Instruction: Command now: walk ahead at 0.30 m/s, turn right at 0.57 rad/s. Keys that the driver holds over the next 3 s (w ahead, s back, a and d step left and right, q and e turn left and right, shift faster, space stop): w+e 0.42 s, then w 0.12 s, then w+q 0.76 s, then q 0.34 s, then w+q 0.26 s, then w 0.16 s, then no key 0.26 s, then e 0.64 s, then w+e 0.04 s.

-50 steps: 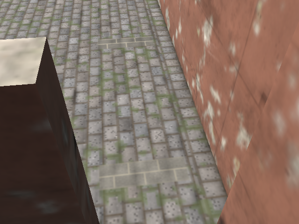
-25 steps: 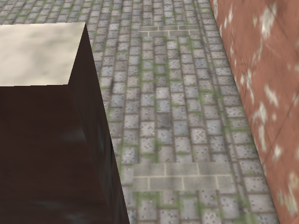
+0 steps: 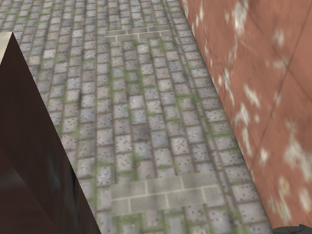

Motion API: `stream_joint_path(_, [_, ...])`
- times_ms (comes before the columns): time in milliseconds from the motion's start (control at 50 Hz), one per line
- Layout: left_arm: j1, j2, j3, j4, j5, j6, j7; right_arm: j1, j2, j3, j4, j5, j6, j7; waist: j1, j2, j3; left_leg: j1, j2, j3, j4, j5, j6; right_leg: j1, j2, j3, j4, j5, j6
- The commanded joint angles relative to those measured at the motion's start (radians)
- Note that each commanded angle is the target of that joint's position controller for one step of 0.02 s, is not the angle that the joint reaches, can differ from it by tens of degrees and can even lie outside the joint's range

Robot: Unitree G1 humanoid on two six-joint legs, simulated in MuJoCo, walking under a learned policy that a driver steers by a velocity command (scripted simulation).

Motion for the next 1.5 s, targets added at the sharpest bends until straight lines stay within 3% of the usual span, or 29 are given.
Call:
stream_joint_path(20, [-0.188,0.177,0.046,-0.172,0.025,0.0,-0.044,0.136,-0.088,-0.033,0.054,0.041,-0.04,0.018,-0.082,-0.088,-0.02,0.26,-0.124,0.063,-0.592,-0.09,0.024,0.039,-0.007,0.231,0.001,0.304,-0.241])
stream_joint_path(40, [-0.221,0.071,0.012,-0.172,0.075,0.011,-0.075,0.434,-0.052,-0.038,0.173,0.007,-0.058,0.012,-0.206,0.076,-0.044,0.587,-0.089,-0.081,-0.553,0.06,0.104,-0.239,0.08,0.204,0.385,0.434,-0.193])
stream_joint_path(60, [-0.075,-0.121,-0.025,-0.19,0.043,0.015,-0.085,0.547,-0.216,-0.064,0.161,0.007,-0.093,0.014,-0.089,0.229,-0.048,0.961,0.182,-0.69,-0.556,0.959,0.326,-0.799,0.224,0.23,0.693,0.055,-0.057])
stream_joint_path(80, [-0.029,-0.073,-0.023,-0.235,-0.019,-0.008,-0.071,0.475,-0.306,-0.102,0.113,-0.024,-0.109,0.036,-0.066,0.158,-0.007,1.064,0.416,-1.128,-0.679,1.111,0.413,-1.149,0.199,0.354,0.816,0.082,0.026])
stream_joint_path(140, [0.002,0.162,0.015,-0.07,-0.045,0.038,-0.025,0.129,-0.096,-0.04,0.103,-0.032,-0.078,0.076,0.012,-0.098,0.081,0.645,0.275,-0.639,-0.589,0.766,0.19,-1.08,0.015,0.276,0.831,0.457,0.103])
stream_joint_path(200, [0.04,0.036,-0.039,-0.061,0.015,0.065,-0.126,0.028,0.037,0.024,0.224,-0.024,-0.114,-0.02,0.111,-0.084,0.146,0.067,0.108,-0.341,-0.703,0.333,0.116,-0.618,-0.096,0.163,0.772,0.789,0.058])
stream_joint_path(380, [-0.223,0.089,-0.035,-0.067,0.072,0.047,-0.101,0.207,-0.128,0.03,0.269,0.025,-0.138,-0.046,-0.085,0.018,0.203,0.251,0.097,-0.104,-0.472,0.059,0.119,-0.077,-0.063,-0.139,-0.157,0.766,0.055])
stream_joint_path(400, [-0.157,0.055,-0.046,-0.078,0.081,0.063,-0.119,0.131,-0.223,0.021,0.281,0.026,-0.132,-0.028,-0.014,0.017,0.22,0.341,0.187,-0.226,-0.391,0.267,0.166,-0.094,-0.075,-0.12,-0.171,0.641,0.061])
stream_joint_path(480, [0.445,0.146,-0.004,0.154,0.085,0.055,-0.043,0.168,-0.17,-0.014,0.322,-0.059,-0.082,0.012,0.054,-0.257,0.2,0.381,0.05,-0.143,0.364,0.39,0.079,0.396,0.002,-0.165,-0.592,0.681,0.039])
stream_joint_path(500, [0.624,-0.002,-0.043,0.196,0.123,0.075,-0.037,-0.005,-0.161,-0.009,0.282,-0.072,-0.078,0.044,0.2,-0.273,0.103,0.09,-0.001,-0.133,0.817,-0.029,0.084,0.667,-0.107,0.015,-0.53,0.736,-0.157])
stream_joint_path(540, [0.567,0.142,-0.014,0.132,0.09,0.038,-0.046,-0.061,0.078,0.051,0.123,-0.048,-0.095,0.046,0.105,-0.09,-0.007,-0.606,-0.1,-0.198,0.823,-0.194,0.061,1.062,-0.22,0.377,-0.328,0.951,-0.325])
stream_joint_path(580, [0.143,-0.005,-0.049,0.045,0.08,0.012,-0.041,-0.032,0.016,0.038,0.117,-0.018,-0.109,0.004,-0.019,0.024,0.171,-0.739,0.094,-0.331,0.306,0.206,0.052,0.605,-0.328,0.534,-0.425,0.308,-0.286])
stream_joint_path(620, [-0.025,-0.055,-0.074,-0.03,0.046,0.009,-0.056,0.075,-0.035,0.002,0.207,0.027,-0.074,-0.03,-0.111,0.051,0.191,-0.194,0.189,-0.231,0.074,0.39,-0.011,-0.141,-0.288,0.414,-0.462,0.529,-0.332])
stream_joint_path(640, [0.103,-0.002,-0.056,0.063,0.074,0.006,-0.037,0.117,0.042,0.028,0.216,0.005,-0.051,-0.013,-0.117,-0.021,0.177,-0.096,0.178,-0.168,0.221,0.48,-0.004,-0.271,-0.232,0.397,-0.409,0.529,-0.318])
stream_joint_path(700, [0.318,-0.092,-0.088,0.127,-0.009,-0.063,0.066,-0.195,-0.029,0.024,0.171,-0.068,-0.037,0.012,0.101,-0.042,0.123,-0.105,0.228,-0.178,-0.6,1.024,0.023,-0.007,-0.074,0.09,-0.175,0.221,-0.128])
stream_joint_path(780, [0.286,0.027,-0.065,0.123,0.042,-0.03,0.038,-0.296,-0.082,-0.003,0.141,0.017,-0.02,0.038,0.093,-0.078,0.193,0.136,0.151,-0.059,-0.691,1.0,0.068,-0.09,-0.141,0.129,-0.183,0.156,-0.129])
stream_joint_path(800, [0.29,0.024,-0.005,0.133,-0.12,0.033,0.1,-0.375,0.067,0.002,0.048,0.133,-0.033,-0.001,0.139,0.119,0.283,0.136,0.09,-0.1,-0.755,0.888,0.063,-0.048,-0.151,0.183,-0.239,0.343,-0.113])
stream_joint_path(820, [0.19,0.106,0.017,0.147,-0.101,0.064,0.13,-0.187,0.08,0.003,0.077,0.169,-0.032,-0.017,0.024,-0.078,0.317,0.061,0.16,-0.219,-0.83,0.74,0.099,0.081,-0.229,0.282,-0.128,0.495,-0.154])
stream_joint_path(860, [0.166,-0.007,0.026,0.155,-0.054,0.058,0.114,0.11,-0.021,-0.06,0.172,0.119,-0.049,-0.023,-0.056,-0.059,0.171,0.275,0.127,-0.138,-1.078,0.856,0.157,0.254,-0.18,0.08,0.251,0.753,-0.092])
stream_joint_path(900, [0.115,-0.113,0.022,0.114,0.002,0.015,0.059,0.615,-0.053,-0.105,0.37,0.071,-0.029,-0.036,-0.233,0.203,-0.046,1.172,0.178,-0.168,-0.715,1.359,0.307,-0.454,0.023,-0.222,1.186,-0.177,0.054])
stream_joint_path(940, [0.093,-0.05,0.004,-0.045,-0.062,-0.035,0.046,0.459,-0.067,-0.108,0.296,0.094,0.005,-0.049,-0.205,0.249,-0.234,1.363,0.229,-0.432,-0.658,0.983,0.404,-0.771,-0.08,-0.071,1.121,-0.154,0.061])
stream_joint_path(1000, [-0.072,-0.089,-0.009,-0.178,-0.095,0.023,0.091,0.229,-0.095,-0.124,0.215,0.058,0.006,-0.056,-0.04,-0.087,-0.067,0.822,0.382,-0.878,-0.996,0.026,0.424,-0.738,-0.14,0.041,0.773,0.226,0.072])
stream_joint_path(1060, [-0.031,-0.074,-0.005,-0.196,-0.03,0.051,0.098,-0.08,-0.012,-0.081,0.076,0.057,-0.014,-0.054,0.11,-0.131,0.156,0.108,0.2,-0.59,-1.058,0.281,0.375,-0.324,-0.193,0.035,0.285,0.375,0.145])
stream_joint_path(1160, [-0.308,0.002,0.018,-0.275,-0.034,0.036,0.032,0.157,-0.056,-0.107,0.139,0.114,-0.03,-0.078,-0.066,0.066,0.11,0.227,0.075,-0.422,-1.035,0.282,0.328,0.078,-0.087,-0.061,-0.377,0.686,0.114])
stream_joint_path(1240, [-0.153,0.106,0.065,-0.208,-0.025,0.01,0.017,0.283,-0.005,-0.105,0.161,0.1,-0.026,-0.077,-0.026,0.135,-0.006,0.538,0.027,-0.43,-0.705,0.7,0.241,0.276,-0.038,-0.084,-0.534,0.557,0.037])
stream_joint_path(1280, [0.145,0.241,0.103,-0.158,0.01,-0.006,0.028,0.387,0.083,-0.072,0.112,0.105,-0.054,-0.06,0.038,-0.233,-0.303,0.12,-0.129,-0.313,-0.047,0.135,0.124,0.855,-0.472,0.501,-0.52,0.537,-0.253])
stream_joint_path(1300, [0.135,0.187,0.102,-0.127,-0.039,-0.009,0.024,0.387,0.027,-0.08,0.121,0.125,-0.058,-0.07,0.027,-0.36,-0.273,-0.113,-0.093,-0.342,0.069,-0.094,0.111,0.872,-0.549,0.753,-0.671,0.211,-0.298])
stream_joint_path(1380, [-0.029,0.048,0.069,-0.109,-0.047,0.039,0.068,0.075,-0.022,-0.113,0.05,0.082,0.005,-0.081,-0.007,-0.141,0.099,-0.111,0.036,-0.238,-0.004,0.045,0.061,0.415,-0.385,0.179,-0.649,0.892,-0.148])
stream_joint_path(1500, [-0.134,0.159,0.108,-0.091,-0.061,0.062,0.094,0.012,0.06,-0.096,0.001,0.091,0.04,-0.062,-0.079,-0.184,0.03,0.121,0.045,-0.116,-0.485,0.347,0.047,0.303,-0.343,-0.112,-0.725,1.049,-0.072])
Next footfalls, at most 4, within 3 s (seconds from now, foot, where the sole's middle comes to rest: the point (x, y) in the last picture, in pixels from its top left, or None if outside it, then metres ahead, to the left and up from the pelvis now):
0.02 left None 0.01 0.06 -0.71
0.50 right None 0.22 -0.09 -0.91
0.88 left None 0.64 0.07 -1.10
1.26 right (202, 195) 0.90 -0.16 -1.10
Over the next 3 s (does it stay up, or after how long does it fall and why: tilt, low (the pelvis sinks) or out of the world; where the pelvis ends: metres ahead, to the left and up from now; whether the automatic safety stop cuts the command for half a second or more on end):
stays up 1.22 0.11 -0.33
